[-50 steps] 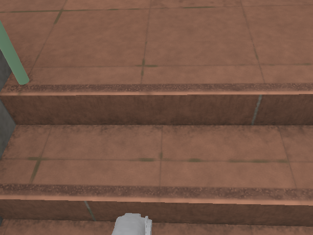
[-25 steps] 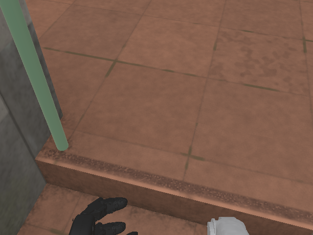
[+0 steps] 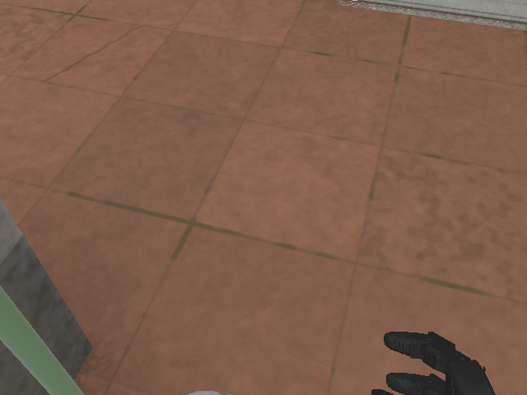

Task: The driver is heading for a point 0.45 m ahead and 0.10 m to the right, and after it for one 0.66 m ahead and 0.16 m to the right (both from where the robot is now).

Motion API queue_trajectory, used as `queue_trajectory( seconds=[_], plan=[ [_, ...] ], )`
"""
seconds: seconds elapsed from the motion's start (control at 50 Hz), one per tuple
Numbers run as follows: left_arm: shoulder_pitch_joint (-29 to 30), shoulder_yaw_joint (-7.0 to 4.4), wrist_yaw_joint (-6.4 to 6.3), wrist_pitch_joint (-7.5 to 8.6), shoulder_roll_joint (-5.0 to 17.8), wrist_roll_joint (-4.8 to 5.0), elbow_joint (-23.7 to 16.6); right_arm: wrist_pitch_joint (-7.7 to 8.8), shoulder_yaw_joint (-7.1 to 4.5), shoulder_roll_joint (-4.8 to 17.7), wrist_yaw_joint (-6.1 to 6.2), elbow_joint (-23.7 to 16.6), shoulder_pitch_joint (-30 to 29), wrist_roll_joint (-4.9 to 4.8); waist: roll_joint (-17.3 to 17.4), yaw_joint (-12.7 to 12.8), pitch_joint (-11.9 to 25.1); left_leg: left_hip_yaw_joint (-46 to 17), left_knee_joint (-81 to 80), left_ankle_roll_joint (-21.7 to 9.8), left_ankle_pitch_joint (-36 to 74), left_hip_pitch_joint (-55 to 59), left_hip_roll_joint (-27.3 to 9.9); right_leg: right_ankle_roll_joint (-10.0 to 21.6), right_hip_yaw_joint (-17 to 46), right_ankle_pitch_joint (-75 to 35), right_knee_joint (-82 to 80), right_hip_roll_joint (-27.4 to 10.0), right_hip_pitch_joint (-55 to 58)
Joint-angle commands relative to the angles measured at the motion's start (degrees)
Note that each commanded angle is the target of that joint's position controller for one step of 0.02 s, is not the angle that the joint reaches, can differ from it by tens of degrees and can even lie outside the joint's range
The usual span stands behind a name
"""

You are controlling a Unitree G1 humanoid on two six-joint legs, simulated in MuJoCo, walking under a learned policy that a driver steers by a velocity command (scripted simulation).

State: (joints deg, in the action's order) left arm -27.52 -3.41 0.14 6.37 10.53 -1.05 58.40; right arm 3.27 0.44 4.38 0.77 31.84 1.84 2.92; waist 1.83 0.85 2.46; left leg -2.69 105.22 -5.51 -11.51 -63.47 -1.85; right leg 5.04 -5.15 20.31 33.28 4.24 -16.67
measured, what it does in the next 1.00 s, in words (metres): climbs, turning right: left foot 0.17 m higher, then right foot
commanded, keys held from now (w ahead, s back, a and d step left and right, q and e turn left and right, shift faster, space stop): w+e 0.06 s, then e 0.84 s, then no key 0.10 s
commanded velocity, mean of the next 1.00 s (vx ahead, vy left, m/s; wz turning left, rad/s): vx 0.15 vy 0.00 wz -0.51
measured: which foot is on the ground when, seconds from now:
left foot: up 0.00-0.20, down 0.22-0.74, up 0.76-1.00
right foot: down 0.00-0.24, up 0.26-0.72, down 0.74-1.00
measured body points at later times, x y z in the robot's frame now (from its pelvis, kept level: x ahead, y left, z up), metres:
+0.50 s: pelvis +0.24 +0.06 +0.15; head +0.28 +0.07 +0.59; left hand +0.51 +0.26 +0.07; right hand +0.28 -0.22 +0.03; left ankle +0.34 +0.14 -0.56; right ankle +0.24 -0.07 -0.42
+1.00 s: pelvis +0.32 +0.01 +0.18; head +0.32 -0.01 +0.63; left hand +0.56 +0.17 +0.09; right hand +0.33 -0.29 +0.07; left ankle +0.39 +0.13 -0.48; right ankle +0.31 -0.08 -0.56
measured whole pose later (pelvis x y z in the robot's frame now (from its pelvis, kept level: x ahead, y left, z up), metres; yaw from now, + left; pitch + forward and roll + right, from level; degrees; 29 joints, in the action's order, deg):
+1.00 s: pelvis +0.32 +0.01 +0.18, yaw -33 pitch +2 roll +0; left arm -15.5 -4.1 0.0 -0.2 12.9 -1.5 33.9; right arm -0.8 -3.4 14.2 1.7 39.3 8.3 1.4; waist 2.1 2.0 -0.2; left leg -0.6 63.5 2.1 -21.6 -32.4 -2.0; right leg 4.1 0.9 9.2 26.9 3.9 -19.2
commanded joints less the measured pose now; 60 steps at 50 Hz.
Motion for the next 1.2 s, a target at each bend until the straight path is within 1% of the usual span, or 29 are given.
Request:
queue_trajectory(
  seconds=[0.02, 0.06, 0.1, 0.12, 0.14, 0.16, 0.18, 0.22, 0.24, 0.26, 0.28, 0.32, 0.36, 0.38, 0.4, 0.44, 0.52, 0.7, 0.74, 0.76, 0.78, 0.8, 0.92, 1.02, 1.1, 1.14, 1.16, 1.18, 1.2],
  plan=[
    [-1.6, -0.34, -0.68, 3.19, 4.7, -0.46, -3.1, 0.03, 0.73, -0.7, 0.66, -5.2, -2.8, 0.64, -5.3, -1.2, -3.4, 5.4, 9.3, 0.6, -3.6, -10.9, -1.8, 10.0, 20.9, -25.8, -17.8, -13.2, 3.4],
    [-6.1, -1.09, -1.22, 2.91, 6.5, -0.41, -2.8, 0.37, 1.37, -1.5, 0.37, -8.3, -10.8, 0.23, -4.9, 1.8, -3.3, 4.5, 18.0, -0.7, -13.6, -26.6, -3.5, 11.2, 25.6, -17.8, -17.9, -16.1, 16.9],
    [-10.7, -0.99, -2.13, 1.24, 3.8, -0.17, -1.6, 0.94, 2.73, -2.8, -0.45, -13.8, -22.0, 0.27, -4.9, 6.0, -7.2, 4.7, 4.9, -0.8, -18.8, -28.5, -5.1, 8.7, 24.4, -18.0, -20.8, -13.8, 17.9],
    [-11.3, -0.99, -2.64, 0.48, 4.0, -0.7, -1.8, 1.21, 2.79, -2.0, -0.89, -15.7, -24.8, -0.62, -4.5, 6.4, -7.2, 6.1, -1.3, -0.3, -19.3, -26.7, -4.6, 8.5, 23.6, -23.0, -23.2, -14.2, 18.6],
    [-9.4, -1.11, -3.15, -0.81, 3.5, 0.68, -3.8, 0.68, 3.63, -3.0, -2.19, -16.4, -23.7, -0.78, -2.9, 5.4, -3.1, 8.0, -17.3, -0.8, -14.8, -5.6, -4.8, 8.6, 19.0, -34.2, -31.1, -14.6, 11.5],
    [-8.7, -1.57, -2.93, -1.92, 3.4, 1.25, -3.6, -0.26, 3.83, -4.3, -1.93, -15.4, -20.4, -1.86, -7.0, 4.1, -0.8, 10.4, -25.9, -1.6, -13.1, 8.9, -3.0, 8.0, 15.5, -40.3, -32.7, -13.0, 6.4],
    [-4.3, -1.42, -2.16, -1.72, 4.3, 0.88, -6.2, -0.74, 2.79, -3.6, -1.45, -11.0, -12.0, -3.16, -9.4, 0.4, 4.9, 12.4, -31.0, -2.5, -15.0, 25.2, 1.1, 6.6, 10.2, -67.2, -25.2, -10.9, 4.3],
    [-0.1, -4.74, 0.12, 0.53, 15.7, 3.47, -9.7, -2.16, -1.76, 5.8, 0.3, -4.8, 9.9, -4.1, -15.1, -10.5, 20.6, 8.2, -42.0, -3.3, -8.3, 47.1, 4.1, 2.8, 12.1, -96.3, -4.5, -12.5, 12.2],
    [4.1, -5.4, 1.17, 1.83, 15.9, 4.2, -12.5, -1.56, -4.11, 12.0, 0.69, -4.0, 16.8, -1.31, -12.4, -14.6, 25.7, -4.0, -48.8, -5.3, -7.9, 57.6, -3.0, -0.2, 12.6, -84.1, 13.1, -10.5, 6.9],
    [6.6, -3.99, 2.61, 2.33, 8.8, 5.0, -18.1, -0.32, -5.67, 19.5, 1.9, -2.4, 19.1, 0.03, 13.9, -14.4, 30.3, -32.3, -67.6, -13.8, 22.3, 69.3, -23.2, -4.8, 8.9, -24.3, 42.3, 3.5, -12.5],
    [2.3, -4.13, 2.51, 1.92, 7.5, 1.27, -17.7, -1.07, -5.51, 17.7, 1.8, -3.2, 12.0, -1.48, 20.9, -8.6, 34.5, -44.5, -76.1, -15.9, 36.3, 63.5, -24.1, -5.3, 16.4, -3.2, 66.7, 6.0, -14.9],
    [2.2, -3.6, 0.61, -2.7, 2.2, -1.06, -18.9, -0.16, -3.14, 6.6, 1.16, -0.2, 1.1, -4.18, 1.8, 1.1, 15.0, -30.2, -69.0, -11.5, 5.5, 47.5, -21.2, -4.6, 10.4, -9.2, 66.7, -1.5, -23.1],
    [5.4, -1.98, -1.78, -5.87, -2.5, -2.25, -20.8, -0.11, -2.13, 2.7, 1.83, 3.2, -0.3, -2.6, 2.8, 3.7, 2.5, -23.3, -71.3, -8.2, -7.6, 34.5, -18.2, -3.0, 9.8, -6.4, 72.2, -2.1, -29.2],
    [6.1, -1.31, -2.17, -7.43, -2.3, -2.07, -21.0, 0.72, -2.33, 3.6, 1.59, 5.3, 1.2, -1.51, 0.8, 4.4, 0.5, -16.7, -73.4, -6.6, -9.2, 31.5, -16.8, -2.0, 10.1, -6.5, 72.9, -2.5, -28.0],
    [7.1, -0.81, -2.19, -8.18, -1.8, -1.84, -21.9, 2.18, -2.56, 4.5, 1.38, 7.5, 2.4, -0.48, 0.9, 5.0, -0.3, -13.0, -75.8, -5.9, -7.8, 30.7, -16.7, -1.2, 10.6, -4.9, 71.4, -2.2, -29.3],
    [8.2, -0.87, -2.68, -8.37, -0.2, -1.68, -23.7, 3.69, -3.84, 7.8, 0.73, 10.8, 6.2, -0.96, 2.8, 6.3, -0.9, -6.4, -76.7, -4.2, 3.1, 34.7, -16.3, -1.5, 12.2, -6.6, 67.1, -2.5, -32.8],
    [11.7, -1.79, -2.28, -8.43, 4.5, 0.23, -23.1, 2.93, -3.9, 11.1, 1.89, 9.3, 5.8, -0.57, 3.0, 3.5, 1.8, 8.0, -83.5, -3.5, 21.2, 43.1, -16.3, -3.6, 4.5, -9.6, 38.2, -5.9, -22.7],
    [22.1, -2.57, 1.74, -9.21, 6.4, 0.48, -28.5, -1.21, -6.72, 19.5, 1.57, 7.2, 12.7, -1.23, 6.7, -2.4, -3.5, 12.8, -84.1, 0.1, -8.1, 50.8, -19.3, -0.6, -1.9, 2.1, 5.2, -5.8, -7.4],
    [14.8, -3.05, 1.67, -7.33, 7.3, -0.19, -26.1, -2.83, -6.83, 18.1, 1.03, 9.7, 17.1, -1.27, -1.4, -0.3, -1.4, 17.6, -70.9, 3.4, -5.2, 47.8, -14.8, -0.6, 1.9, -5.3, -7.2, -4.5, 3.9],
    [11.0, -3.88, 1.11, -6.5, 11.3, -0.62, -26.5, -3.53, -6.06, 15.1, 0.39, 7.4, 16.2, -1.48, -11.1, 1.1, 0.1, 19.5, -56.0, 6.1, -14.8, 37.8, -10.9, 0.2, 17.5, -16.1, -11.3, -14.6, 10.3],
    [11.2, -5.61, -0.01, -6.71, 17.7, 0.47, -28.5, -3.77, -4.88, 11.9, 0.74, 2.4, 11.7, -2.38, -21.8, 1.9, 0.8, 13.4, -49.2, 9.8, -26.9, 24.0, -1.8, 8.6, 37.3, -23.6, -15.1, -24.4, 11.9],
    [7.3, -5.6, -0.79, -7.29, 15.1, 0.83, -28.0, -3.86, -5.51, 14.7, 0.94, 3.2, 9.8, -2.34, -12.4, 4.0, 3.6, 5.6, -41.2, 10.3, -25.2, 24.6, -2.7, 11.1, 34.4, -25.4, -14.3, -23.8, 13.3],
    [14.4, -2.6, -0.37, -6.47, 9.0, -0.24, -29.8, -3.17, -5.12, 14.2, 0.82, 4.2, 7.6, -1.11, -4.7, -0.1, 4.4, 1.0, -36.9, 8.0, -10.6, 26.8, -1.1, 10.2, 23.5, -23.0, -14.7, -16.0, 7.3],
    [13.2, -2.08, -0.02, -4.41, 9.1, -0.91, -28.0, -3.58, -3.79, 11.7, 0.99, 3.7, 6.6, -1.42, -6.9, -0.1, 3.2, 1.0, -46.7, 6.2, -9.2, 31.8, -0.8, 9.8, 21.1, -23.0, -15.4, -15.7, 3.4],
    [13.1, -2.09, 0.96, -5.64, 9.8, -0.72, -27.1, -4.17, -3.39, 11.0, 0.3, 3.2, 5.7, -1.85, -10.8, 1.2, 2.6, 4.0, -61.9, 5.2, -12.8, 40.9, 1.3, 7.3, 19.0, -19.4, -12.8, -12.9, 1.3],
    [14.9, -1.24, 0.88, -6.29, 8.0, 0.42, -27.2, -4.17, -2.89, 9.0, 0.31, 4.8, 10.1, -1.63, -8.8, -1.5, 2.5, 6.1, -75.9, 4.5, -3.2, 51.2, 2.7, 4.7, 18.8, -15.8, -10.0, -11.2, -3.9],
    [14.5, -0.48, 0.9, -6.19, 5.6, 0.64, -27.1, -3.69, -2.71, 9.5, 0.42, 4.4, 10.6, -0.53, -5.3, -1.7, 2.0, 1.1, -81.7, 3.9, 0.1, 56.1, -0.7, 1.5, 18.3, -11.4, -7.8, -9.3, -8.1],
    [11.9, 0.58, 1.03, -6.07, 1.5, 0.51, -27.9, -2.85, -2.96, 13.4, 0.58, 2.7, 10.4, 0.35, 6.6, 0.2, 3.1, -13.6, -90.3, 2.6, -1.0, 57.5, -14.0, -2.0, 13.8, -1.2, 1.6, -4.2, -10.3],
    [9.2, 0.16, 1.07, -6.69, 2.3, 0.44, -26.6, -2.63, -3.15, 15.1, 0.32, 1.2, 3.7, -1.17, 13.3, 3.2, -0.5, -17.3, -92.6, -2.7, -0.4, 45.5, -18.0, -4.4, 7.1, 6.8, 3.2, -0.7, -6.8]
  ],
)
